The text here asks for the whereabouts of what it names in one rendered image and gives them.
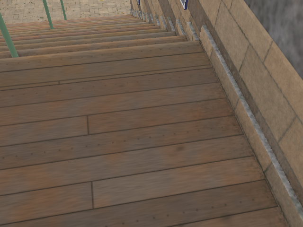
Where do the stairs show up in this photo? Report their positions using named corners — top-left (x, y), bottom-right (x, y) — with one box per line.
top-left (0, 14), bottom-right (187, 59)

